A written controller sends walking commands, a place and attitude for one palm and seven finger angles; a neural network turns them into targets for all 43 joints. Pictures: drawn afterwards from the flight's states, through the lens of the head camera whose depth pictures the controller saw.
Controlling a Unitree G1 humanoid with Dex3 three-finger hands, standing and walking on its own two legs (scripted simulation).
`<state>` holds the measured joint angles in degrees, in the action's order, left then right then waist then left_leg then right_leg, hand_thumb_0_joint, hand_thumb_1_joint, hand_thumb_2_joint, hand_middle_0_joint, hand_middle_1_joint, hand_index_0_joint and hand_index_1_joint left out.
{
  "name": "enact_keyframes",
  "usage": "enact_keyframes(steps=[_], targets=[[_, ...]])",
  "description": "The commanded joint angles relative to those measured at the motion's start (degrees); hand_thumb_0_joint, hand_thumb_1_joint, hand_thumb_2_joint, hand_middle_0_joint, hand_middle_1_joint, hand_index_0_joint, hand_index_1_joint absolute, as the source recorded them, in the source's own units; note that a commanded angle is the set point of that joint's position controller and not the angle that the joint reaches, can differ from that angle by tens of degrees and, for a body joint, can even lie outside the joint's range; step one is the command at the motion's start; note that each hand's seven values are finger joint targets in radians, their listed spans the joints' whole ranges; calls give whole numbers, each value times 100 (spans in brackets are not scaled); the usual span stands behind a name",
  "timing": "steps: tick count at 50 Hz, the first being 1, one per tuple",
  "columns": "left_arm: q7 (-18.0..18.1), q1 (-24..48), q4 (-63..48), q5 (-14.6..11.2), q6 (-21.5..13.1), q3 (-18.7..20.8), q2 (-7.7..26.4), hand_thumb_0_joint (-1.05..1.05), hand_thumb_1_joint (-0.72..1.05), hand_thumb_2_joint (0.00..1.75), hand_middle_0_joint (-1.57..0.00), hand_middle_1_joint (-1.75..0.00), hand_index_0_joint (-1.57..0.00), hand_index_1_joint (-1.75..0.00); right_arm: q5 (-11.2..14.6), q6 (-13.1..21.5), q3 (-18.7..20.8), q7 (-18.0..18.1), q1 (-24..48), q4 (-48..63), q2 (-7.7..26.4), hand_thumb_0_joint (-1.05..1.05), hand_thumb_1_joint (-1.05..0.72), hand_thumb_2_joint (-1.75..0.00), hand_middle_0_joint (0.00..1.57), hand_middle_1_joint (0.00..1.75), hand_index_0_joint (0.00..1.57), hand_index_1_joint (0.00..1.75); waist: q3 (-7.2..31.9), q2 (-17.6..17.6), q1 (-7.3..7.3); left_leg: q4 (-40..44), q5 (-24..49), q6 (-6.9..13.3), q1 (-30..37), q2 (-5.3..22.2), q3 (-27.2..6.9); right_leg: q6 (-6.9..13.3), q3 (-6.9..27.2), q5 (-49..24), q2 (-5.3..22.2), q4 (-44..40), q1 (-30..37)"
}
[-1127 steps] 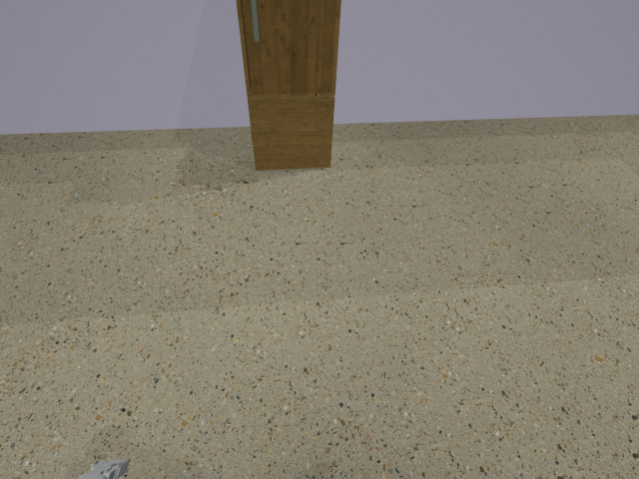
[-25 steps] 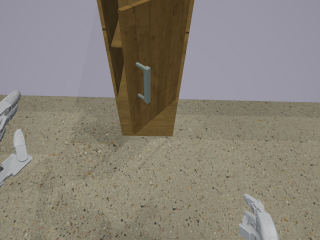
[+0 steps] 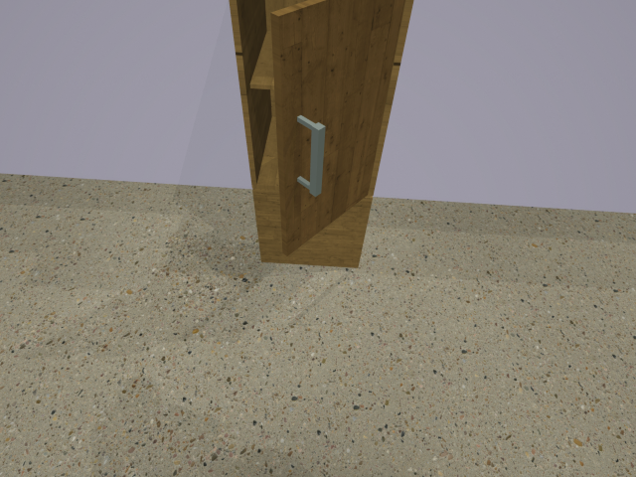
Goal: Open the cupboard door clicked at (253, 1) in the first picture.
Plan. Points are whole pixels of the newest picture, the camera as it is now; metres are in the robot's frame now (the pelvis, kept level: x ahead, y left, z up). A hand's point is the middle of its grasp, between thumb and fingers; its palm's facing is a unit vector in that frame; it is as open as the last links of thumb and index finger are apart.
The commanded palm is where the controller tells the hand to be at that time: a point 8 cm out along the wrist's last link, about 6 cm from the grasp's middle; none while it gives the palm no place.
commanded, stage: let the arm hang, fingers relaxed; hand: left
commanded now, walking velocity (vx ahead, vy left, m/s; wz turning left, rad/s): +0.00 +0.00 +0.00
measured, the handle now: (309, 157) +0.69 +0.07 -0.03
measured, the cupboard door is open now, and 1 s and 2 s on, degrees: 49 49 49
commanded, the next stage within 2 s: look to check the result in 0.56 s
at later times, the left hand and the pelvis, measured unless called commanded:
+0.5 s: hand out of the picture +0.02 +0.18 -0.18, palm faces +0.03 -0.98 -0.17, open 7.3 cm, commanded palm none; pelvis +0.01 +0.02 +0.00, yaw -1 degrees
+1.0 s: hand out of the picture +0.03 +0.18 -0.17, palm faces +0.03 -0.98 -0.18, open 7.3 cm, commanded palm none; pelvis +0.04 +0.02 +0.00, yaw -1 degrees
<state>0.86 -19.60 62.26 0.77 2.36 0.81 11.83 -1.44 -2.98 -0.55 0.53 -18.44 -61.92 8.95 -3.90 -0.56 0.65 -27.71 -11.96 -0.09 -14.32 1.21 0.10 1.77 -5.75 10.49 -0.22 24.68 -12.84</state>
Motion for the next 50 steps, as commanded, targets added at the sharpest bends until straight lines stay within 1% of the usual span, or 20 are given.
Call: enact_keyframes(steps=[1,2,5,7,11,13,20,23,24,26,30,32,33,37,38,41,43,45,47,50], targets=[[46,144,-164,-9,-214,113,487,0,90,90,-20,-30,-20,-30,-7,181,164,98,-314,152,585,0,-90,-90,20,30,20,30,-89,77,-130,825,-1018,197,-298,334,-440,98,871,1532,603,-864,-229],[52,103,-109,-8,-214,112,456,0,90,90,-20,-30,-20,-30,-9,194,164,104,-369,117,562,0,-90,-90,20,30,20,30,-112,-15,-122,885,-1031,209,-331,355,-484,86,834,1464,577,-806,-210],[65,-23,26,-4,-208,112,368,0,90,90,-20,-30,-20,-30,-6,232,160,114,-418,31,499,0,-90,-90,20,30,20,30,-176,102,-71,1082,-1156,242,-473,403,-571,48,735,1241,546,-658,-91],[76,-91,84,-6,-225,93,315,0,90,90,-20,-30,-20,-30,0,255,152,124,-458,-16,468,0,-90,-90,20,30,20,30,-160,-2,-63,1104,-1031,251,-461,419,-575,45,732,1019,544,-602,-16],[99,-132,137,-3,-240,97,231,0,90,90,-20,-30,-20,-30,5,300,140,131,-487,-98,387,0,-90,-90,20,30,20,30,-146,166,-40,1212,-904,251,-441,447,-621,23,673,654,541,-465,86],[111,-165,141,1,-250,104,213,0,90,90,-20,-30,-20,-30,19,317,146,135,-475,-107,374,0,-90,-90,20,30,20,30,-169,139,-15,1217,-832,247,-418,444,-605,13,637,538,530,-434,120],[119,-83,147,7,-259,106,149,0,90,90,-20,-30,-20,-30,5,324,137,132,-447,-159,250,0,-90,-90,20,30,20,30,-348,199,-47,1161,-684,205,-426,356,-516,3,668,505,593,-488,49],[126,-61,141,7,-276,113,146,0,90,90,-20,-30,-20,-30,21,332,143,133,-428,-148,251,0,-90,-90,20,30,20,30,-315,159,-53,1112,-543,201,-307,361,-480,3,664,438,588,-499,47],[122,-47,149,8,-275,110,129,0,90,90,-20,-30,-20,-30,12,338,149,135,-395,-153,245,0,-90,-90,20,30,20,30,-296,244,-64,1118,-514,199,-303,355,-493,2,677,400,610,-508,63],[119,-37,144,1,-288,104,132,0,90,90,-20,-30,-20,-30,13,340,143,138,-360,-148,267,0,-90,-90,20,30,20,30,-230,230,-73,1085,-372,188,-187,352,-462,5,698,309,616,-513,72],[119,7,157,-9,-308,101,156,0,90,90,-20,-30,-20,-30,25,360,134,142,-320,-172,298,0,-90,-90,20,30,20,30,-68,115,-77,1003,19,185,-13,367,-434,-3,683,122,637,-496,191],[120,-5,160,-12,-313,104,158,0,90,90,-20,-30,-20,-30,29,373,136,148,-304,-178,314,0,-90,-90,20,30,20,30,25,225,-82,992,157,189,87,377,-431,-2,682,31,649,-503,234],[123,-18,163,-7,-318,113,159,0,90,90,-20,-30,-20,-30,41,371,138,152,-276,-166,342,0,-90,-90,20,30,20,30,10,140,-69,957,226,195,125,381,-417,-5,662,10,625,-500,228],[121,-7,209,-17,-317,88,171,0,90,90,-20,-30,-20,-30,36,376,116,162,-238,-205,375,0,-90,-90,20,30,20,30,9,208,-84,961,416,180,211,394,-410,-13,684,-100,648,-523,267],[124,-26,202,-14,-321,99,180,0,90,90,-20,-30,-20,-30,51,375,122,162,-224,-205,369,0,-90,-90,20,30,20,30,-37,179,-65,938,450,190,213,389,-389,-9,657,-114,641,-532,262],[124,15,240,-21,-317,79,180,0,90,90,-20,-30,-20,-30,41,374,102,166,-230,-243,373,0,-90,-90,20,30,20,30,-25,65,-94,946,548,176,248,404,-388,-14,653,-168,659,-530,305],[127,-9,239,-19,-322,86,180,0,90,90,-20,-30,-20,-30,55,380,103,171,-215,-239,399,0,-90,-90,20,30,20,30,-54,32,-68,933,615,193,265,402,-387,-11,645,-189,644,-542,311],[126,21,254,-20,-314,80,182,0,90,90,-20,-30,-20,-30,41,382,98,168,-176,-273,387,0,-90,-90,20,30,20,30,-31,156,-77,950,640,174,285,398,-380,-19,650,-225,666,-532,352],[126,19,256,-23,-320,75,187,0,90,90,-20,-30,-20,-30,39,384,101,170,-161,-274,403,0,-90,-90,20,30,20,30,26,149,-79,941,685,172,341,399,-376,-21,655,-266,664,-537,372],[124,55,258,-20,-313,75,194,0,90,90,-20,-30,-20,-30,37,383,95,173,-138,-282,400,0,-90,-90,20,30,20,30,-70,139,-79,960,717,170,315,399,-383,-23,648,-282,665,-542,353]])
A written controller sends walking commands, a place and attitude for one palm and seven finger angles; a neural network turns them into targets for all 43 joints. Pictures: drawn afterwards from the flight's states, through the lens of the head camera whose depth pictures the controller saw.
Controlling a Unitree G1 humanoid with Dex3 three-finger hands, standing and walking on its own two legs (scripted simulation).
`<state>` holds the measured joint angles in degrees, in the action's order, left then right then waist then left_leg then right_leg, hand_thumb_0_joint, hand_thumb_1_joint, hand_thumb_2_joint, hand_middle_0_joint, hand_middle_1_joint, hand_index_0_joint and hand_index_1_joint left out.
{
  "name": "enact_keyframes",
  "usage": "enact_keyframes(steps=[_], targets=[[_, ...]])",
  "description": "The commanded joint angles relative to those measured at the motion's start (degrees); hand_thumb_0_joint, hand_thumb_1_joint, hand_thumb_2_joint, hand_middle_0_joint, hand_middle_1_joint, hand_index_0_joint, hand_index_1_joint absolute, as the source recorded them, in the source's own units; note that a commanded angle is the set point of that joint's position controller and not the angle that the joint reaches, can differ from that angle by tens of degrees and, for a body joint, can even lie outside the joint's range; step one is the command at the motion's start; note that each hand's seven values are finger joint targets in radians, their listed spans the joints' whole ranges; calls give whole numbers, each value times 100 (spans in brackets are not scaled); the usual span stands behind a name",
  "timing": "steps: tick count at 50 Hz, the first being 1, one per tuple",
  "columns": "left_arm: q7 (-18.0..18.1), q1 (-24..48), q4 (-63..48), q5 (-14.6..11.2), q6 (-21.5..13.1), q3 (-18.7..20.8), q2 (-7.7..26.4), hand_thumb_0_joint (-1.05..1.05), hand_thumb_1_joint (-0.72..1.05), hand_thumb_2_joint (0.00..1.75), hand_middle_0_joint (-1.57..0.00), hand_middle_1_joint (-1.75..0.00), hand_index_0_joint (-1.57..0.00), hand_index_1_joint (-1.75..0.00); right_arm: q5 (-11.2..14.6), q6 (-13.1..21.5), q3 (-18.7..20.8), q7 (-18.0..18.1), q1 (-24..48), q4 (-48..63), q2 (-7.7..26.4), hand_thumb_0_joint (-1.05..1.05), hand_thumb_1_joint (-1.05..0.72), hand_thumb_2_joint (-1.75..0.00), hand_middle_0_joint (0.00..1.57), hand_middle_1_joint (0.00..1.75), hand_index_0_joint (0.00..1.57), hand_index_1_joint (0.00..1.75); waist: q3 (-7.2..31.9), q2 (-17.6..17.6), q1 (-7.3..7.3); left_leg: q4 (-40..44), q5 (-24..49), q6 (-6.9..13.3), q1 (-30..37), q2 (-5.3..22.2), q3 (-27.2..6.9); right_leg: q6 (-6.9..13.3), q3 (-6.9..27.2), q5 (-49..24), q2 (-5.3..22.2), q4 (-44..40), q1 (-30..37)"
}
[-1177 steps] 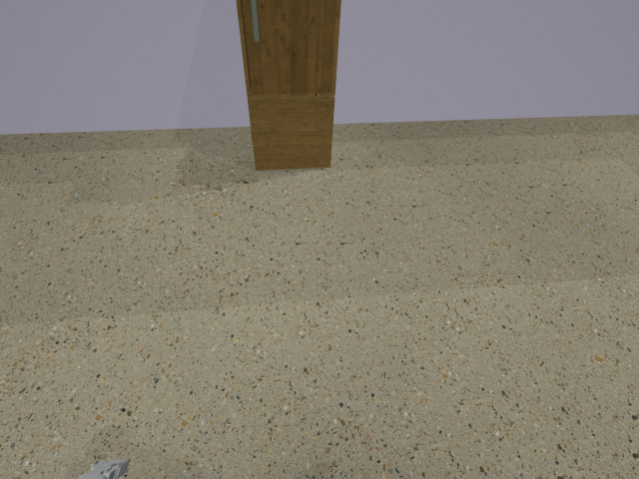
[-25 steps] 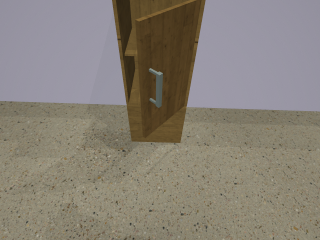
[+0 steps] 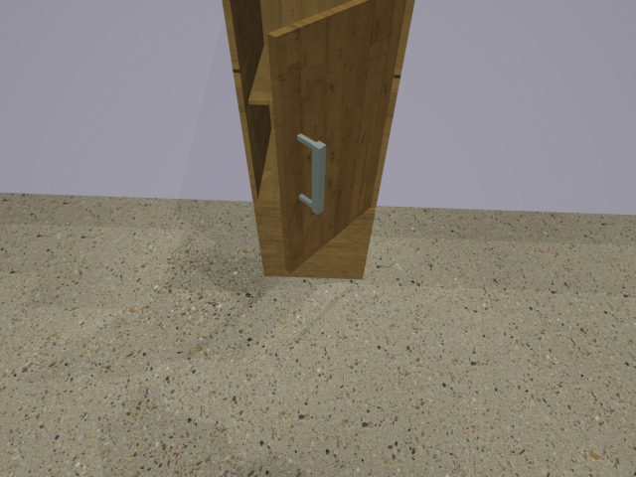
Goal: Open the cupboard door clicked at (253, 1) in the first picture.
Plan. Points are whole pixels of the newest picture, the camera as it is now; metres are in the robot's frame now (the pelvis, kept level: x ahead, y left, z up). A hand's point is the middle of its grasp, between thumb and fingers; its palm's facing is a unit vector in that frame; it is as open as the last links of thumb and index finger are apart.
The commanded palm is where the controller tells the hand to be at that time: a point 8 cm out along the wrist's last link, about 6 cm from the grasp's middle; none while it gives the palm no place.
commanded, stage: look to check the result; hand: left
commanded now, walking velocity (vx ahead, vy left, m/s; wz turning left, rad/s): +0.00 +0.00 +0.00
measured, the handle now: (310, 175) +0.66 +0.06 -0.03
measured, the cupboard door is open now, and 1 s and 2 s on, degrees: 49 49 49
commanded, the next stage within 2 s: walk to a spot facing it in 0.18 s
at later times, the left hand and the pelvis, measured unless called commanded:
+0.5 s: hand out of the picture +0.02 +0.17 -0.18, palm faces +0.01 -0.98 -0.19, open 7.3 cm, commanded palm none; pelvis +0.01 -0.01 +0.00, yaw -3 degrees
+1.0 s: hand out of the picture +0.10 +0.13 -0.16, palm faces -0.21 -0.94 -0.28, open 7.3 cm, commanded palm none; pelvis +0.01 -0.06 +0.00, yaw -18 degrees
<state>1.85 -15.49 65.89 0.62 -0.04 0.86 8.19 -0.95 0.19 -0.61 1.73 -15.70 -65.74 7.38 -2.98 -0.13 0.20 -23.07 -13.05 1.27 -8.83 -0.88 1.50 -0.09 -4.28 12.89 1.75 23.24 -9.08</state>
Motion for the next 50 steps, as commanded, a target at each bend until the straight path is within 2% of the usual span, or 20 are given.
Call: enact_keyframes(steps=[1,8,15,20,23,26,29,31,33,34,35,36,37,39,40,42,43,45,48,50], targets=[[25,-336,-110,-5,-75,78,562,0,90,90,-20,-30,-20,-30,-11,73,97,57,-431,93,564,0,-90,-90,20,30,20,30,-143,73,-36,504,894,36,-230,619,-534,163,496,-568,461,-385,20],[22,-341,-133,-11,-92,85,602,0,90,90,-20,-30,-20,-30,3,81,100,61,-349,103,616,0,-90,-90,20,30,20,30,-109,-30,-1,454,1017,42,-143,606,-501,171,470,-692,474,-425,83],[25,-278,-148,-15,-105,87,639,0,90,90,-20,-30,-20,-30,-6,94,107,67,-334,66,615,0,-90,-90,20,30,20,30,14,75,-20,436,1265,28,-34,619,-483,184,474,-986,506,-389,210],[-5,-126,-306,5,30,241,737,0,90,90,-20,-30,-20,-30,-11,-21,216,146,-376,134,693,0,-90,-90,20,30,20,30,-137,90,-76,111,1106,1,30,764,-219,231,653,-1293,452,-76,-235],[-56,-8,-519,31,115,349,771,0,90,90,-20,-30,-20,-30,-11,-81,329,178,-299,314,872,0,-90,-90,20,30,20,30,-113,203,-78,74,878,95,55,1007,-262,220,658,-986,282,276,-616],[-124,120,-760,61,196,419,760,0,90,90,-20,-30,-20,-30,-43,-90,435,206,-272,506,1083,0,-90,-90,20,30,20,30,-88,568,-91,285,696,327,-4,1433,-596,159,550,-469,24,945,-958],[-184,270,-997,79,251,459,677,0,90,90,-20,-30,-20,-30,-78,-50,515,205,-231,680,1250,0,-90,-90,20,30,20,30,7,1143,-116,549,1201,806,46,2081,-927,72,361,1342,-131,2281,-1367],[-213,333,-1120,78,248,479,650,0,90,90,-20,-30,-20,-30,-109,-36,528,190,-77,815,1270,0,-90,-90,20,30,20,30,19,1111,-58,347,1963,895,89,2170,-732,71,389,1641,-25,2412,-1410],[-237,8,-1090,73,181,489,625,0,90,90,-20,-30,-20,-30,-90,-31,545,180,157,952,1304,0,-90,-90,20,30,20,30,244,724,144,-329,2428,604,97,1947,-221,98,271,899,-32,1471,-814],[-239,-257,-1002,80,151,521,712,0,90,90,-20,-30,-20,-30,-61,-51,573,171,294,1013,1345,0,-90,-90,20,30,20,30,326,496,286,-839,2040,327,-144,1675,57,106,274,-15,-36,679,-335],[-190,-538,-946,132,93,591,1112,0,90,90,-20,-30,-20,-30,8,-83,572,147,357,1148,1151,0,-90,-90,20,30,20,30,413,-777,389,-1909,704,-76,-861,1016,549,324,1379,-1600,620,-153,308],[-111,-752,-900,137,63,697,1665,0,90,90,-20,-30,-20,-30,38,-88,512,96,611,1394,833,0,-90,-90,20,30,20,30,342,-2125,508,-3186,-2152,-381,-2102,216,732,943,3056,-3482,1861,-416,787],[-70,-812,-896,58,77,659,1648,0,90,90,-20,-30,-20,-30,30,-166,528,101,657,1377,982,0,-90,-90,20,30,20,30,396,-1641,526,-3948,-2335,-349,-2190,325,7,1308,3036,-3277,1947,-385,699],[-1,-242,-1106,61,109,642,1363,0,90,90,-20,-30,-20,-30,23,-208,549,66,825,1335,969,0,-90,-90,20,30,20,30,69,-1101,304,-4373,-1640,-363,-2442,502,-278,1302,2815,-2255,1457,-392,320],[0,-118,-1195,56,88,618,1325,0,90,90,-20,-30,-20,-30,17,-203,539,37,922,1356,939,0,-90,-90,20,30,20,30,15,-721,259,-4406,-1378,-406,-2486,509,-312,1266,2694,-2334,1325,-339,279],[1,-200,-1246,40,24,602,1303,0,90,90,-20,-30,-20,-30,12,-220,520,5,944,1383,851,0,-90,-90,20,30,20,30,248,-302,208,-4309,-1025,-477,-2476,451,-323,1103,2461,-2864,1102,-212,505],[24,-282,-1238,50,-1,610,1306,0,90,90,-20,-30,-20,-30,21,-209,522,8,895,1392,845,0,-90,-90,20,30,20,30,547,-245,218,-4206,-953,-506,-2479,430,-331,1045,2419,-3124,1053,-96,867],[19,-370,-1279,43,-6,611,1340,0,90,90,-20,-30,-20,-30,25,-222,509,25,982,1457,847,0,-90,-90,20,30,20,30,672,-349,235,-4122,-849,-550,-2540,392,-353,1002,2366,-3312,954,-67,1024],[7,-474,-1306,59,10,610,1318,0,90,90,-20,-30,-20,-30,34,-223,526,50,1233,1598,906,0,-90,-90,20,30,20,30,559,-644,274,-4023,-823,-588,-2631,351,-406,906,2482,-3476,855,-50,972],[-5,-519,-1372,64,18,612,1329,0,90,90,-20,-30,-20,-30,35,-223,513,62,1325,1684,952,0,-90,-90,20,30,20,30,532,-720,278,-3983,-811,-589,-2703,335,-459,939,2601,-3524,847,-53,967]])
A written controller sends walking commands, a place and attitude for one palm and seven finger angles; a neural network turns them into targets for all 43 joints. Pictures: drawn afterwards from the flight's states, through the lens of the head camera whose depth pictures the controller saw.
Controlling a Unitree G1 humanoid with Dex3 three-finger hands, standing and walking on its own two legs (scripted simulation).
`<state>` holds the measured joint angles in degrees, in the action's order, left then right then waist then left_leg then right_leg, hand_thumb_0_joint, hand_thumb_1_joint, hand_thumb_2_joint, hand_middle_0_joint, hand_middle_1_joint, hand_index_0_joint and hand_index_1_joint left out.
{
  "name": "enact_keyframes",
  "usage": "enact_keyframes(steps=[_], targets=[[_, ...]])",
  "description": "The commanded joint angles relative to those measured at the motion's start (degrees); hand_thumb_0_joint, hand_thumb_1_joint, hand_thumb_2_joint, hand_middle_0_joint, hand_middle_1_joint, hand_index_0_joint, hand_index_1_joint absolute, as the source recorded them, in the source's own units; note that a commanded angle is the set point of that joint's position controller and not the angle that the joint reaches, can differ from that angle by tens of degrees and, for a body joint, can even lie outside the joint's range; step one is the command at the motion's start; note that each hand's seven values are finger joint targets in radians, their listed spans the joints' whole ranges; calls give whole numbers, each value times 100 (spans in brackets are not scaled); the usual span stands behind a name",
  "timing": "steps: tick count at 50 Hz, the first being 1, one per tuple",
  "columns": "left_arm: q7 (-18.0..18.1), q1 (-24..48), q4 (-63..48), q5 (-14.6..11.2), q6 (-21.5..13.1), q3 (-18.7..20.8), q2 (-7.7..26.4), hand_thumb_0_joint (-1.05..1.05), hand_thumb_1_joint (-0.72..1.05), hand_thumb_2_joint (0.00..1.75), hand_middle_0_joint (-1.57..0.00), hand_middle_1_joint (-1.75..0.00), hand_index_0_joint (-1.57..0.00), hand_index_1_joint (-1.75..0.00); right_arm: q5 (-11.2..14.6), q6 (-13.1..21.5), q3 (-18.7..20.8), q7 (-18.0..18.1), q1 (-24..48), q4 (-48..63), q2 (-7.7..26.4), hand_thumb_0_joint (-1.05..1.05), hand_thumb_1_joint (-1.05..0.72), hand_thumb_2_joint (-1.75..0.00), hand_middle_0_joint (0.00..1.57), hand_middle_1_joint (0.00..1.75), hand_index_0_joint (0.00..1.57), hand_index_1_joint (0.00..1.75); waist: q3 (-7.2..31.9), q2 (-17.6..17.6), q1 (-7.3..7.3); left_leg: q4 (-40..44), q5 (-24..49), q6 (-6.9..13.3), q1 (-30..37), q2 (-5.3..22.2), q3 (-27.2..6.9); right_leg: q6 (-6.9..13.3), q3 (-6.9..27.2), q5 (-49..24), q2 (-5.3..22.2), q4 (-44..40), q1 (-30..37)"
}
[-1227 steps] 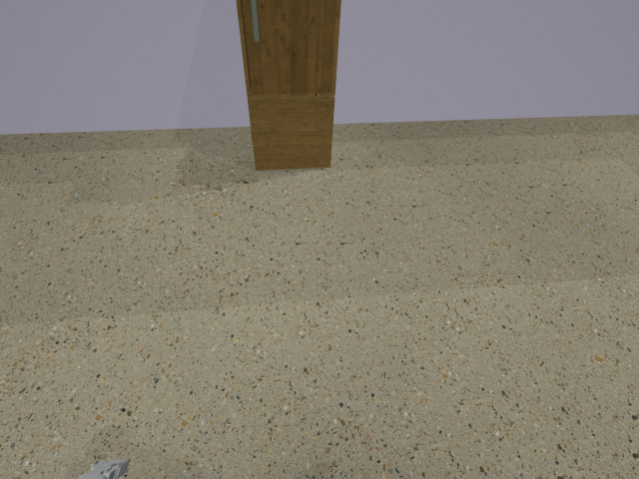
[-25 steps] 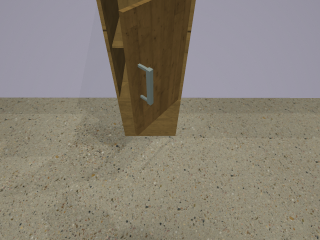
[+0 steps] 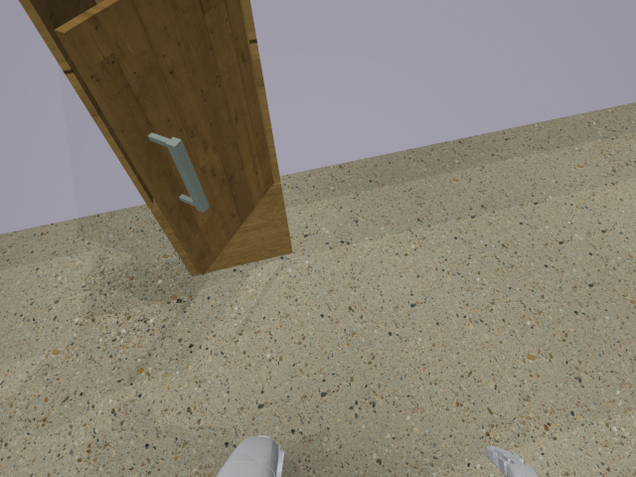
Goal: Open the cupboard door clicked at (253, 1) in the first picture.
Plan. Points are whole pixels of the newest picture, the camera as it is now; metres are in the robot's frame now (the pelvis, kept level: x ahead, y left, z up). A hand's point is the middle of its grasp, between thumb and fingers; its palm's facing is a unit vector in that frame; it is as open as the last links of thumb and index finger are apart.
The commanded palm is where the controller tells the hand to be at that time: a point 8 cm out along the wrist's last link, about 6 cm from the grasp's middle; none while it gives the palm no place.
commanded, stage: walk to a spot facing it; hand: left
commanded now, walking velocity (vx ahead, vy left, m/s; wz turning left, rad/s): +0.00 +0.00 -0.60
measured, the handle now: (181, 174) +0.57 +0.31 -0.03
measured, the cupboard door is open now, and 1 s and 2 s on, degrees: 49 49 49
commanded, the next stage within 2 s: none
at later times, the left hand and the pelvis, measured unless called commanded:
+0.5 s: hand (162, 450) +0.15 +0.26 -0.18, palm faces -0.22 -0.95 -0.24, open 7.3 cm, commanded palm none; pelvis +0.03 +0.06 +0.00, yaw -17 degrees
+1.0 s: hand (260, 407) +0.22 +0.12 -0.16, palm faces -0.54 -0.82 -0.21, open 7.3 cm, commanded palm none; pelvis +0.06 +0.00 +0.00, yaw -35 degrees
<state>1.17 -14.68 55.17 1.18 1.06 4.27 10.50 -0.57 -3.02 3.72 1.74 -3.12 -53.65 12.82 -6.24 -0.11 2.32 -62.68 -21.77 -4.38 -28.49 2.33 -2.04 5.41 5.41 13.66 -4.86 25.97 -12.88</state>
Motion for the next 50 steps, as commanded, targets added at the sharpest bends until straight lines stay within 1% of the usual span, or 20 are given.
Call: enact_keyframes(steps=[1,9,13,14,15,16,17,18,19,22,29,32,34,35,36,37,39,43,46,50], targets=[[61,-580,-336,16,-84,275,1106,0,90,90,-20,-30,-20,-30,-2,97,86,63,155,517,421,0,-90,-90,20,30,20,30,778,-668,68,-2,41,-22,-706,9,-123,466,1747,-3389,1546,-371,1173],[53,-368,-551,73,-53,337,1306,0,90,90,-20,-30,-20,-30,67,207,63,31,322,835,341,0,-90,-90,20,30,20,30,809,-676,40,1402,-222,88,63,-219,-131,679,2343,-2995,1487,-214,657],[55,-4,-642,27,-20,334,1246,0,90,90,-20,-30,-20,-30,114,303,66,75,-473,659,446,0,-90,-90,20,30,20,30,1134,-536,-329,3314,716,150,1707,-230,-163,194,2222,-2590,1077,339,-92],[43,67,-705,-25,-19,299,1096,0,90,90,-20,-30,-20,-30,78,363,91,113,-865,569,654,0,-90,-90,20,30,20,30,1302,-60,-475,4072,1149,317,2692,263,-499,-86,1772,-1643,652,723,-757],[-22,-155,-769,-102,-11,242,792,0,90,90,-20,-30,-20,-30,-11,427,173,137,-1033,591,1202,0,-90,-90,20,30,20,30,1445,1523,-432,4584,1859,884,3501,1870,-2118,-463,821,1138,-179,1823,-1858],[-61,31,-814,-34,-27,215,881,0,90,90,-20,-30,-20,-30,-44,367,172,163,-1132,638,1342,0,-90,-90,20,30,20,30,1146,1493,-443,4566,2809,1455,3006,2674,-2636,-699,124,2354,-5,3017,-2105],[-112,80,-843,18,-5,237,970,0,90,90,-20,-30,-20,-30,-108,332,99,170,-996,753,1175,0,-90,-90,20,30,20,30,795,816,-359,4593,2731,1645,2263,2602,-2273,-764,113,2128,277,3679,-1982],[-154,32,-821,62,8,261,948,0,90,90,-20,-30,-20,-30,-144,354,36,168,-761,828,979,0,-90,-90,20,30,20,30,601,654,-193,4623,2733,1588,1990,2303,-1912,-823,-26,1851,332,4018,-2076],[-186,77,-710,87,28,283,931,0,90,90,-20,-30,-20,-30,-143,359,-1,170,-704,792,903,0,-90,-90,20,30,20,30,534,1112,-142,4472,3227,1400,1911,1940,-1465,-868,-41,1638,383,4273,-2106],[-285,74,-708,17,109,204,773,0,90,90,-20,-30,-20,-30,-115,373,-36,148,-803,743,793,0,-90,-90,20,30,20,30,696,1220,-90,4183,3977,1081,2206,1350,-105,-921,-404,1097,517,4239,-2044],[-360,896,-912,0,98,49,625,0,90,90,-20,-30,-20,-30,-126,342,78,72,-1534,456,1012,0,-90,-90,20,30,20,30,813,1349,-479,3876,4215,1055,2536,1482,443,-807,-1019,1035,558,2206,-1381],[-349,798,-881,-13,59,54,691,0,90,90,-20,-30,-20,-30,-121,321,134,43,-1478,448,1152,0,-90,-90,20,30,20,30,804,1293,-373,3561,3901,919,2252,1637,498,-623,-1083,821,509,1128,-605],[-308,136,-658,9,-8,120,990,0,90,90,-20,-30,-20,-30,-44,312,146,-3,-1357,492,1114,0,-90,-90,20,30,20,30,1128,661,5,2581,3066,497,1532,1346,867,-441,-921,-649,622,-122,869],[-218,-370,-518,72,-65,248,1606,0,90,90,-20,-30,-20,-30,26,309,55,-49,-1336,634,706,0,-90,-90,20,30,20,30,1513,-937,241,1321,901,148,213,756,1425,18,630,-1935,1912,-428,2200],[-143,-777,-384,-3,-58,330,2023,0,90,90,-20,-30,-20,-30,-3,267,-23,-32,-882,885,561,0,-90,-90,20,30,20,30,1451,-1899,501,50,-1888,2,-772,148,1068,669,2017,-3302,2861,-470,2213],[-75,-725,-402,-34,-53,304,1948,0,90,90,-20,-30,-20,-30,-9,218,-9,-5,-885,842,716,0,-90,-90,20,30,20,30,1309,-1469,457,-437,-1628,99,-1004,347,312,918,1879,-1904,2841,-612,1959],[-13,-19,-590,-16,-28,276,1507,0,90,90,-20,-30,-20,-30,-40,221,48,-70,-680,746,696,0,-90,-90,20,30,20,30,764,-1402,191,-456,-759,54,-1178,513,267,721,1597,-389,2172,-860,1375],[-80,230,-641,10,-206,198,1321,0,90,90,-20,-30,-20,-30,-89,238,85,-194,-845,558,540,0,-90,-90,20,30,20,30,539,-609,-137,144,118,-54,-497,367,399,556,1035,-50,1727,-1072,540],[-146,116,-615,10,-263,216,1333,0,90,90,-20,-30,-20,-30,-93,272,118,-236,-693,625,519,0,-90,-90,20,30,20,30,280,-796,-116,607,389,-67,-479,278,421,581,1191,937,1609,-1362,228],[-172,-145,-525,26,-326,245,1333,0,90,90,-20,-30,-20,-30,-64,416,121,-250,-296,835,492,0,-90,-90,20,30,20,30,178,-825,3,1467,299,-16,-426,155,344,688,1582,985,1653,-1321,345]])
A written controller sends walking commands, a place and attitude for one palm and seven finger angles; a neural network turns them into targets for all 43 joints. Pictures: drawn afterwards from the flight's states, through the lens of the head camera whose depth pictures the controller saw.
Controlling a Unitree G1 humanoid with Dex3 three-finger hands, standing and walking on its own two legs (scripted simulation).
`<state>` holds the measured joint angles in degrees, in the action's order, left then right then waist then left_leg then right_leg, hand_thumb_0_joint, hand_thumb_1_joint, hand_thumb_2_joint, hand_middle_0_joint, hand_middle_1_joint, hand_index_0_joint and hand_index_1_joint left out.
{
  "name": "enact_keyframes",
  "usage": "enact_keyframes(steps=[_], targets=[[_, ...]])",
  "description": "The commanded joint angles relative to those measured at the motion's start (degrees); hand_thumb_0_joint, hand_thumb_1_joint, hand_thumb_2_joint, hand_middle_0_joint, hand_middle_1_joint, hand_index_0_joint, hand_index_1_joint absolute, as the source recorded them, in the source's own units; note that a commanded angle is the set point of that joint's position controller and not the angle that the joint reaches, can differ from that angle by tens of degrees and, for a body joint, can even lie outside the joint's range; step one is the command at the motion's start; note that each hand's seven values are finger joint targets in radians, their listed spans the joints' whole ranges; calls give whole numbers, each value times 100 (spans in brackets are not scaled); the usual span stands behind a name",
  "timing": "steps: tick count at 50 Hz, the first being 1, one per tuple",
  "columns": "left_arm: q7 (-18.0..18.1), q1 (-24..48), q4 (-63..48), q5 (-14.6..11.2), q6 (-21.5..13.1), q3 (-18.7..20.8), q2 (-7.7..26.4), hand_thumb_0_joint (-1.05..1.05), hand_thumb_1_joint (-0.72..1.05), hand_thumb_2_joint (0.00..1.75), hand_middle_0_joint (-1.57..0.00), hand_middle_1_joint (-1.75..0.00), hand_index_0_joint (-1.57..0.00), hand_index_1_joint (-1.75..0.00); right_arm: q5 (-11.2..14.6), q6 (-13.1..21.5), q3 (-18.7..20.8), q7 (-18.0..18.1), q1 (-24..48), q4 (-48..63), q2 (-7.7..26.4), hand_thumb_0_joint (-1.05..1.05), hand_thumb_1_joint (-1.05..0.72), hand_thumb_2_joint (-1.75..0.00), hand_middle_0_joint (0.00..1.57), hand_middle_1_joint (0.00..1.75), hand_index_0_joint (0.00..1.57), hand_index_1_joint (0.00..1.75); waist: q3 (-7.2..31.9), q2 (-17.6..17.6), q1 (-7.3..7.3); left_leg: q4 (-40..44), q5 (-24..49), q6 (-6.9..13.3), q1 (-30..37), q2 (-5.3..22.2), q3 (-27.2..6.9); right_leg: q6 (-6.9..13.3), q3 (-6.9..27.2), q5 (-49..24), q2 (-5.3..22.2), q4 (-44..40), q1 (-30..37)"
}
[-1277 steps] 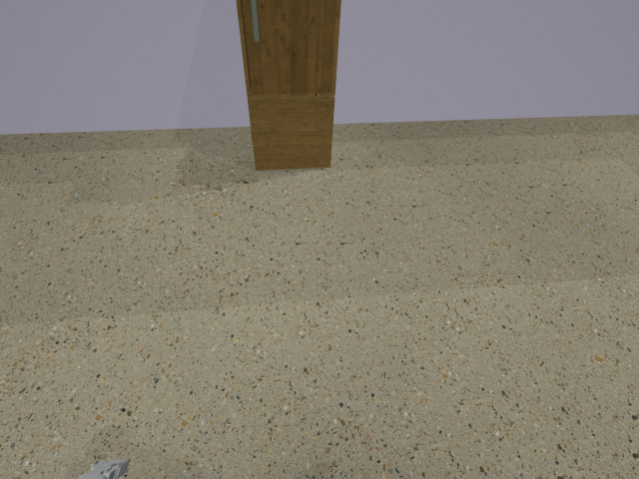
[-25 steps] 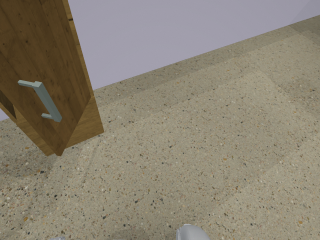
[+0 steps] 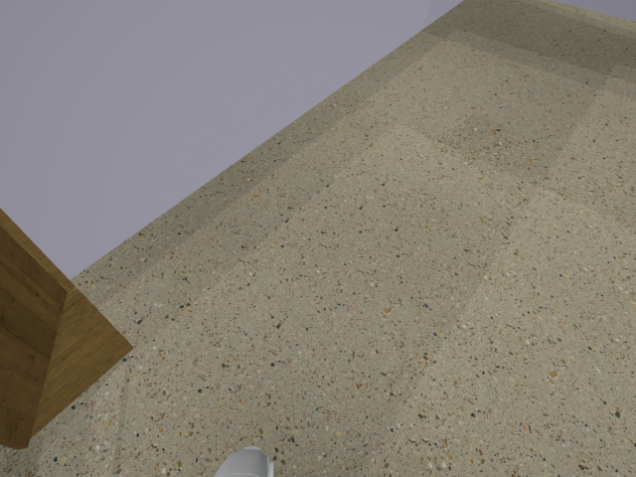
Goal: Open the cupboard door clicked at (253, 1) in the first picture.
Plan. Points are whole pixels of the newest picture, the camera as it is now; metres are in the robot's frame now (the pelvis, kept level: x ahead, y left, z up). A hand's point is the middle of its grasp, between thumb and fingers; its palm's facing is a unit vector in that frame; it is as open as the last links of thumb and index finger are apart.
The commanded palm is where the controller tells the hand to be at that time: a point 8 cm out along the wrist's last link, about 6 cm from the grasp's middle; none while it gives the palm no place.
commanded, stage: walk to a spot facing it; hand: left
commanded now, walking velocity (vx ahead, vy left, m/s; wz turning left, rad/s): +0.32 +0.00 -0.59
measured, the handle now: out of the picture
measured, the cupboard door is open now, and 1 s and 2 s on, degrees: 49 49 49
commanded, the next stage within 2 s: turn to face it in 1.36 s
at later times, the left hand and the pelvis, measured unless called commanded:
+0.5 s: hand (233, 344) +0.34 +0.17 -0.17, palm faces -0.33 -0.93 -0.17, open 7.4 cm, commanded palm none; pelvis +0.18 +0.02 +0.00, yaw -19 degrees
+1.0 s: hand (315, 292) +0.45 +0.03 -0.16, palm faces -0.36 -0.90 -0.25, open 7.2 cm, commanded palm none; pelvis +0.36 -0.14 +0.00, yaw -27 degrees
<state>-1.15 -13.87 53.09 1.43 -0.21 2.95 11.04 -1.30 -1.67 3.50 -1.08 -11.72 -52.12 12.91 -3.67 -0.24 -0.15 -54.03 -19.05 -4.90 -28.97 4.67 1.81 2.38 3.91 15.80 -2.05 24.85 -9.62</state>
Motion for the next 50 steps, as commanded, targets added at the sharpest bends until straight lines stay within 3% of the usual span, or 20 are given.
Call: enact_keyframes(steps=[1,5,6,7,8,10,13,15,25,28,30,31,32,33,36,38,39,44,48,50], targets=[[59,-238,-300,8,-202,391,1283,0,90,90,-20,-30,-20,-30,19,326,138,40,605,725,462,0,-90,-90,20,30,20,30,-58,-837,246,885,-62,63,-221,-142,-45,998,1802,616,1367,-1111,16],[56,121,-363,-15,-175,404,1129,0,90,90,-20,-30,-20,-30,46,505,148,142,-353,440,553,0,-90,-90,20,30,20,30,288,-574,-265,2600,413,133,2135,-368,82,640,1505,354,905,-207,-1136],[22,188,-419,-44,-178,340,841,0,90,90,-20,-30,-20,-30,16,555,219,234,-1098,197,927,0,-90,-90,20,30,20,30,626,350,-609,3077,-94,276,3374,147,-440,379,1050,350,371,847,-1866],[-45,4,-508,-121,-176,261,439,0,90,90,-20,-30,-20,-30,-125,591,374,272,-1848,72,1595,0,-90,-90,20,30,20,30,1100,2252,-832,3786,-1274,860,4241,2014,-2815,-22,-37,1783,-406,2976,-3070],[-50,363,-647,-50,-224,233,593,0,90,90,-20,-30,-20,-30,-91,524,310,292,-2057,78,1579,0,-90,-90,20,30,20,30,867,1713,-879,4233,-1662,1239,3725,2565,-3530,-35,50,1751,-39,4029,-3343],[-120,481,-524,64,-231,335,650,0,90,90,-20,-30,-20,-30,-117,533,149,265,-1298,285,1034,0,-90,-90,20,30,20,30,32,771,-470,4400,-1232,1157,2503,2117,-2657,-87,-8,862,403,4874,-3388],[-242,46,-267,90,-99,282,380,0,90,90,-20,-30,-20,-30,-36,630,-47,296,-837,244,519,0,-90,-90,20,30,20,30,-108,1072,15,4124,991,551,2235,1322,-585,-221,-305,-214,629,4945,-3145],[-234,72,-256,57,-47,223,258,0,90,90,-20,-30,-20,-30,-14,691,-94,317,-1224,53,407,0,-90,-90,20,30,20,30,213,1047,-23,3862,2767,536,2705,1174,67,-245,-438,-351,540,4877,-3259],[-261,1666,-611,13,-10,35,49,0,90,90,-20,-30,-20,-30,-79,626,-163,324,-2086,-522,325,0,-90,-90,20,30,20,30,-448,763,-356,4026,3605,896,2954,1329,878,-25,-1115,-746,527,2099,-2958],[-194,1189,-487,-6,-48,79,231,0,90,90,-20,-30,-20,-30,-78,596,-98,320,-2012,-640,588,0,-90,-90,20,30,20,30,-34,801,-54,3282,5381,949,3225,1553,1047,279,-1284,-166,204,1602,-1917],[-130,40,-158,1,-124,175,440,0,90,90,-20,-30,-20,-30,-28,586,-61,315,-1634,-574,750,0,-90,-90,20,30,20,30,596,670,536,1924,5934,791,2937,1427,1175,473,-1312,-218,1,1118,-295],[-82,-949,151,29,-188,281,744,0,90,90,-20,-30,-20,-30,46,596,-60,262,-1385,-488,742,0,-90,-90,20,30,20,30,1154,322,998,661,4988,579,2023,1124,1372,627,-1009,-584,214,741,1361],[3,-1549,303,39,-233,439,1387,0,90,90,-20,-30,-20,-30,168,600,-110,217,-1660,-381,325,0,-90,-90,20,30,20,30,1876,-1090,1110,-1359,237,296,99,191,1358,1242,1468,-714,1918,262,3092],[93,-1528,301,-108,-202,474,1674,0,90,90,-20,-30,-20,-30,175,565,-84,233,-1423,-214,291,0,-90,-90,20,30,20,30,1996,-1499,961,-2801,-1658,274,-797,-254,566,1567,3256,-1391,2675,-527,3072],[164,-188,26,-141,-228,240,903,0,90,90,-20,-30,-20,-30,58,448,-3,210,-894,-331,145,0,-90,-90,20,30,20,30,199,-53,216,-2416,19,316,-618,452,-222,810,1560,-820,2053,-1084,222],[166,73,35,-98,-338,151,642,0,90,90,-20,-30,-20,-30,6,318,-33,209,-1310,-582,-137,0,-90,-90,20,30,20,30,4,-31,-130,-1816,334,317,-51,447,-160,263,813,-1286,1579,-1274,-585],[152,55,80,-92,-380,138,596,0,90,90,-20,-30,-20,-30,-9,268,-39,191,-1548,-662,-197,0,-90,-90,20,30,20,30,111,-135,-255,-1599,495,301,19,439,-129,419,490,-1422,1415,-1298,-628],[171,-715,428,-123,-532,117,267,0,90,90,-20,-30,-20,-30,17,240,5,186,-1094,-530,-146,0,-90,-90,20,30,20,30,364,-542,-109,-900,992,248,-711,304,-35,-595,223,-3254,1059,-1198,489],[229,-1235,673,-113,-566,46,256,0,90,90,-20,-30,-20,-30,63,259,3,140,-131,-281,-66,0,-90,-90,20,30,20,30,189,-589,76,-499,1056,265,-1251,178,25,-264,249,-4543,1185,-1017,1182],[263,-1578,799,-109,-578,16,247,0,90,90,-20,-30,-20,-30,68,265,-20,107,313,-206,-46,0,-90,-90,20,30,20,30,-1,-563,201,-406,1101,303,-1470,61,116,-569,260,-4950,1218,-1020,1397]])
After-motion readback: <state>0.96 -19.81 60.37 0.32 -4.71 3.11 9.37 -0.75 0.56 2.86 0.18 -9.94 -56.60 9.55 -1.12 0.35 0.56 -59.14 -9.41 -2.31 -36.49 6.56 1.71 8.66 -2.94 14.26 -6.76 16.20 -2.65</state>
